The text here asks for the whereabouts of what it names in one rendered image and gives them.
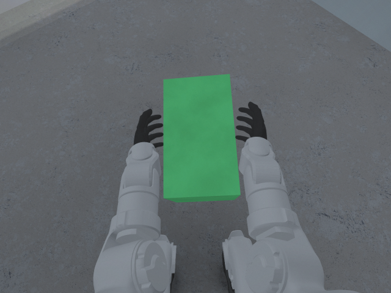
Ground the right robot upper arm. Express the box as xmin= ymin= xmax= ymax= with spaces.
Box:
xmin=245 ymin=237 xmax=359 ymax=293

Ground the carton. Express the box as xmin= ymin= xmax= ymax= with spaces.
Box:
xmin=163 ymin=74 xmax=241 ymax=203

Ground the left robot forearm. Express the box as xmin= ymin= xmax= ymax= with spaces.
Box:
xmin=93 ymin=142 xmax=161 ymax=286

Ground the robot right thigh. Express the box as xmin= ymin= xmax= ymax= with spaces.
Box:
xmin=222 ymin=236 xmax=253 ymax=293

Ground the right robot forearm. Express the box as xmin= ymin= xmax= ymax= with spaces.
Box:
xmin=239 ymin=137 xmax=315 ymax=252

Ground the left robot upper arm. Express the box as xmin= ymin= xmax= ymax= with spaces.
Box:
xmin=93 ymin=239 xmax=170 ymax=293

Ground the robot right foot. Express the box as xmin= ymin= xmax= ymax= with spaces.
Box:
xmin=222 ymin=251 xmax=235 ymax=293

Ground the robot right hand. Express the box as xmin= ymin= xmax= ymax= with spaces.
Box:
xmin=235 ymin=102 xmax=267 ymax=142

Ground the robot left hand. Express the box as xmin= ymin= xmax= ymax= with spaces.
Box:
xmin=134 ymin=109 xmax=164 ymax=148

